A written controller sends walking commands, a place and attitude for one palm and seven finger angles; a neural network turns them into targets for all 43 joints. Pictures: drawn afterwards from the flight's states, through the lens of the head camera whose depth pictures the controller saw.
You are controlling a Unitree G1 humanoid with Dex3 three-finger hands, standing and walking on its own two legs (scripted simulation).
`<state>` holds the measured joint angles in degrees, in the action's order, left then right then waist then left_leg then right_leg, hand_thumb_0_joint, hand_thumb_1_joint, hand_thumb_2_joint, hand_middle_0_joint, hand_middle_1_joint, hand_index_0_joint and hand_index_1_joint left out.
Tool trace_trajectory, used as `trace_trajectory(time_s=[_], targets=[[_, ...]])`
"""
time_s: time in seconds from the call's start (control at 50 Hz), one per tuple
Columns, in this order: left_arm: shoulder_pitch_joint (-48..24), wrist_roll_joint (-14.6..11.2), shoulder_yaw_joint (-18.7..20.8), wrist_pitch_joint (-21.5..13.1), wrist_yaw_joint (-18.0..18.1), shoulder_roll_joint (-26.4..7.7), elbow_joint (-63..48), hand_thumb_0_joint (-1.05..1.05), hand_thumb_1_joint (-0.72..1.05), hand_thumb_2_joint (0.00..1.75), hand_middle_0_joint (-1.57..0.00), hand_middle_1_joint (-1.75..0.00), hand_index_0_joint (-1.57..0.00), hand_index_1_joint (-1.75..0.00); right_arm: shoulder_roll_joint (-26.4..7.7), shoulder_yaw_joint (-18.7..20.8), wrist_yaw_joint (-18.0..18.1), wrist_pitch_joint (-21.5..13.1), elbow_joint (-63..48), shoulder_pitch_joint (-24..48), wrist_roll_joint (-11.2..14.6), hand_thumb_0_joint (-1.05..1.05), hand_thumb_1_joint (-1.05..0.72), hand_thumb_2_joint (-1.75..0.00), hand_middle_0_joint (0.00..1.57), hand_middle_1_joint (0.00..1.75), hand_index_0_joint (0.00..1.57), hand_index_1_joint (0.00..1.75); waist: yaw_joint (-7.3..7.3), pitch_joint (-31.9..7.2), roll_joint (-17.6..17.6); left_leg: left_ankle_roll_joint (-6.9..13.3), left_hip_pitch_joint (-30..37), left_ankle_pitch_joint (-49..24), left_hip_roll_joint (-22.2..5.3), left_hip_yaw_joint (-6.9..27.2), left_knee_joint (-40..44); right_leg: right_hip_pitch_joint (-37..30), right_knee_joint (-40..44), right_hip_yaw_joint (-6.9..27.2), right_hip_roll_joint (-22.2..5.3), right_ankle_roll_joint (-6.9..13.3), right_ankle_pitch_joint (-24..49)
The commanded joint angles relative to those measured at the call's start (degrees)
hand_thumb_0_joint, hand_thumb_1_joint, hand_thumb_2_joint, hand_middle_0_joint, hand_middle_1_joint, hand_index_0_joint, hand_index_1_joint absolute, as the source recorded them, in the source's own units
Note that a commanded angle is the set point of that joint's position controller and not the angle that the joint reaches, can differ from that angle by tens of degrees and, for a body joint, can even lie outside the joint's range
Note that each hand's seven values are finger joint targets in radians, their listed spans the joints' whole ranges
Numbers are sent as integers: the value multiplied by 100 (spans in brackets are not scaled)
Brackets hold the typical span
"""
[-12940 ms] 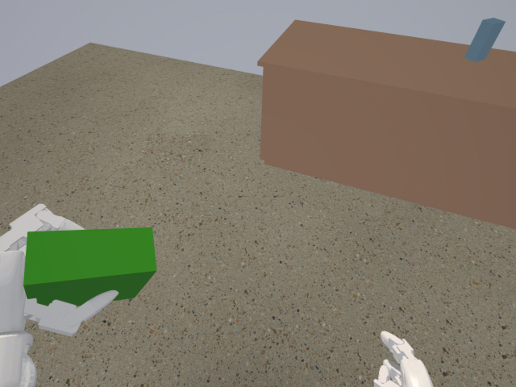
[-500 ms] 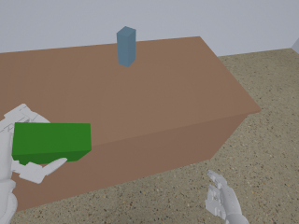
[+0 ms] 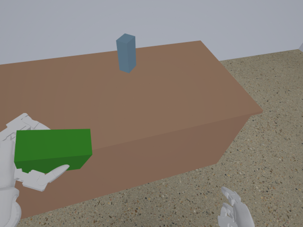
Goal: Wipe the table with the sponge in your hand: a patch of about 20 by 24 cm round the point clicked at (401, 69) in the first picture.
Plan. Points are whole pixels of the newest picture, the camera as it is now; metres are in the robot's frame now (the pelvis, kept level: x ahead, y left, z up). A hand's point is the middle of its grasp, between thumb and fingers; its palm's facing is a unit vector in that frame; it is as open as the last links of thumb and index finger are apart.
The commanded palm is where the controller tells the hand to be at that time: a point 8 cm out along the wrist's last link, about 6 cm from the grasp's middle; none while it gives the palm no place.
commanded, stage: shuffle to correct the standing spot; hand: left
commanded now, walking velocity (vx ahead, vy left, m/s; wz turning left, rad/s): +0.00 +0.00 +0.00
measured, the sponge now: (64, 152) +0.23 +0.21 +0.12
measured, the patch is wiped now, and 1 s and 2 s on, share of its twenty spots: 0.00 0.00 0.00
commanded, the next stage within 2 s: none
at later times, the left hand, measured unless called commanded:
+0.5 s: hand (46, 136) +0.26 +0.25 +0.15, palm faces +0.36 -0.84 -0.40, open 9.7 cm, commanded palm +0.20 +0.29 +0.17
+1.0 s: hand (44, 116) +0.30 +0.27 +0.16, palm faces +0.29 -0.82 -0.49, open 9.6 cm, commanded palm +0.24 +0.32 +0.17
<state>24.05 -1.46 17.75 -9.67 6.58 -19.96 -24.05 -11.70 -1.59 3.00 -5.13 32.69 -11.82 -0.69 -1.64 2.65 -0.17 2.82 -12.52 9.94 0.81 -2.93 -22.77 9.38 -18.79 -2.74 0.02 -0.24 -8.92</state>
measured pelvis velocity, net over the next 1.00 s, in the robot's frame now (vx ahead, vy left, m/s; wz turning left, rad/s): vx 0.06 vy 0.05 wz -0.07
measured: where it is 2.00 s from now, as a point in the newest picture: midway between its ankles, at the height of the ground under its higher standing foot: outside the picture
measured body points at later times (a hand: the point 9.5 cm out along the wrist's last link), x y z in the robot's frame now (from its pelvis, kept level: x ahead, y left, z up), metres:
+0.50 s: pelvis +0.03 +0.01 -0.02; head +0.03 +0.02 +0.43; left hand +0.23 +0.29 +0.17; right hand +0.20 -0.23 -0.09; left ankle +0.03 +0.08 -0.75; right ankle +0.01 -0.12 -0.75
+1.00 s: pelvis +0.06 +0.05 -0.02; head +0.09 +0.04 +0.42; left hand +0.27 +0.31 +0.18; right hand +0.21 -0.19 -0.12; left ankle +0.06 +0.13 -0.70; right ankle +0.09 -0.04 -0.75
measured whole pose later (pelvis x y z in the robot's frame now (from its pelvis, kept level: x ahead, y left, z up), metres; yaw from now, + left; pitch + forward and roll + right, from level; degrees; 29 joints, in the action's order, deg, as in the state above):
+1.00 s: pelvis +0.06 +0.05 -0.02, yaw -4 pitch -1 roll +0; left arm 27.1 -2.4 21.6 -13.1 6.3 -23.5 -28.4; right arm -12.4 -0.1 -0.2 -4.5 35.3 -11.3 -0.2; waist 0.6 4.2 -1.8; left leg 1.4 -24.9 22.6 3.5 -1.8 -57.3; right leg 18.8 -37.2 -7.5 -0.7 3.7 -17.3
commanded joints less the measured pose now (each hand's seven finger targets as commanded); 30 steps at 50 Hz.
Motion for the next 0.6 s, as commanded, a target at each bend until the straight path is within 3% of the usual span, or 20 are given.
trace_trajectory(time_s=[0.0,0.04,0.06,0.1,0.2,0.24,0.26,0.32,0.38,0.42,0.44,0.46,0.48,0.5,0.52,0.54,0.56,0.58], targets=[[-480,-118,744,-414,131,-1050,-1421,0,10,130,-120,-160,-120,-160,-653,270,89,-321,-960,511,38,0,-90,-90,20,30,20,30,7,-870,-329,-318,184,-92,-171,435,554,-347,253,267,-18,80,320],[-318,-130,876,-400,132,-1175,-1430,0,10,130,-120,-160,-120,-160,-672,287,93,-331,-969,557,27,0,-90,-90,20,30,20,30,-7,-988,-321,-318,276,-327,-169,421,485,-370,223,279,-35,77,483],[-257,-146,788,-403,122,-1050,-1385,0,10,130,-120,-160,-120,-160,-665,282,84,-318,-956,525,26,0,-90,-90,20,30,20,30,-4,-1027,-261,-302,243,-366,-177,384,400,-454,194,283,-90,88,538],[-185,-157,780,-402,125,-1064,-1345,0,10,130,-120,-160,-120,-160,-703,317,65,-299,-939,522,12,0,-90,-90,20,30,20,30,38,-1039,-247,-250,197,-94,-148,302,211,-382,181,385,-184,143,351],[-258,-174,740,-420,126,-1058,-1253,0,10,130,-120,-160,-120,-160,-761,373,49,-281,-907,540,-5,0,-90,-90,20,30,20,30,116,-717,91,-133,-65,680,-108,259,-302,227,234,950,-469,369,-997],[-474,-157,826,-443,133,-1187,-1319,0,10,130,-120,-160,-120,-160,-808,385,49,-276,-879,587,-16,0,-90,-90,20,30,20,30,131,-568,-45,-116,-59,749,-134,276,-380,495,116,1057,-534,440,-1264],[-529,-147,696,-460,120,-1050,-1285,0,10,130,-120,-160,-120,-160,-761,365,43,-264,-868,568,2,0,-90,-90,20,30,20,30,155,-495,-95,-87,-80,811,-176,311,-352,544,-13,1017,-531,453,-1281],[-675,-135,781,-516,121,-1122,-1314,0,10,130,-120,-160,-120,-160,-794,373,34,-265,-881,554,34,0,-90,-90,20,30,20,30,135,-513,-325,18,16,793,-380,556,-60,598,-719,709,-260,380,-789],[-664,-128,822,-557,125,-1122,-1547,0,10,130,-120,-160,-120,-160,-813,368,27,-303,-932,542,69,0,-90,-90,20,30,20,30,106,-672,-875,147,218,332,-820,1021,260,731,-1880,114,-20,224,-326],[-526,-107,835,-582,134,-1127,-1571,0,10,130,-120,-160,-120,-160,-782,357,-14,-351,-929,495,62,0,-90,-90,20,30,20,30,69,-657,-942,248,350,-356,-941,986,114,817,-1728,-111,-37,175,-876],[-404,-106,956,-588,148,-1240,-1588,0,10,130,-120,-160,-120,-160,-794,360,-32,-382,-927,530,54,0,-90,-90,20,30,20,30,48,-719,-842,217,339,-740,-877,806,-122,621,-1495,-114,-85,211,-616],[-333,-95,888,-605,159,-1122,-1548,0,10,130,-120,-160,-120,-160,-789,363,-66,-371,-916,506,58,0,-90,-90,20,30,20,30,44,-777,-573,132,-20,-1073,-746,626,-514,112,-1283,-7,-185,305,13],[-187,-108,953,-607,172,-1166,-1438,0,10,130,-120,-160,-120,-160,-788,383,-99,-346,-915,511,77,0,-90,-90,20,30,20,30,21,-914,-99,15,-485,-1204,-532,390,-1058,-483,-1222,416,-401,460,927],[-109,-127,939,-615,163,-1167,-1420,0,10,130,-120,-160,-120,-160,-760,430,-130,-316,-947,511,109,0,-90,-90,20,30,20,30,48,-980,607,-118,-914,-961,-239,118,-1735,-777,-1157,1183,-859,700,1663],[-145,-150,956,-647,159,-1162,-1447,0,10,130,-120,-160,-120,-160,-793,494,-171,-298,-930,449,126,0,-90,-90,20,30,20,30,77,-920,1001,-219,-1323,-335,-58,-30,-2238,-894,-934,1918,-1404,1000,1969],[-82,-165,1096,-677,186,-1281,-1381,0,10,130,-120,-160,-120,-160,-783,494,-199,-263,-895,441,134,0,-90,-90,20,30,20,30,68,-830,1018,-239,-1745,509,-42,30,-2594,-1045,-822,2350,-1822,1230,2147],[-74,-155,1114,-698,194,-1243,-1394,0,10,130,-120,-160,-120,-160,-700,451,-230,-222,-867,462,144,0,-90,-90,20,30,20,30,17,-742,892,-178,-2005,1503,-200,283,-2600,-1062,-779,2514,-2019,1300,2001],[-128,-154,1135,-703,193,-1251,-1471,0,10,130,-120,-160,-120,-160,-661,408,-245,-182,-838,439,142,0,-90,-90,20,30,20,30,38,-640,788,-100,-1930,1868,-367,494,-2253,-862,-855,2354,-1987,1165,1694]])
